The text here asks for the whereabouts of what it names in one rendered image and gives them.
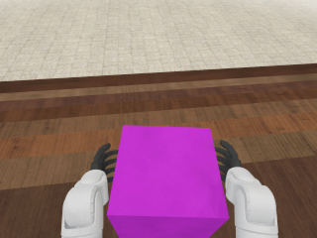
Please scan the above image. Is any right robot forearm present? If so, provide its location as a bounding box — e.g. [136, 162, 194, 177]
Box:
[225, 167, 278, 238]

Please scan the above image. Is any carton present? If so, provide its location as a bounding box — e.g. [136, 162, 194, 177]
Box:
[107, 125, 230, 238]

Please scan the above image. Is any robot left hand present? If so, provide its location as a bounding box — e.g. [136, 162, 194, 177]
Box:
[90, 143, 119, 183]

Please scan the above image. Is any robot right hand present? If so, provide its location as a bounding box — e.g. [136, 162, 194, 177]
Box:
[214, 140, 242, 182]

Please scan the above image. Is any left robot forearm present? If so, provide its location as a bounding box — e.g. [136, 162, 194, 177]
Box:
[60, 170, 109, 238]

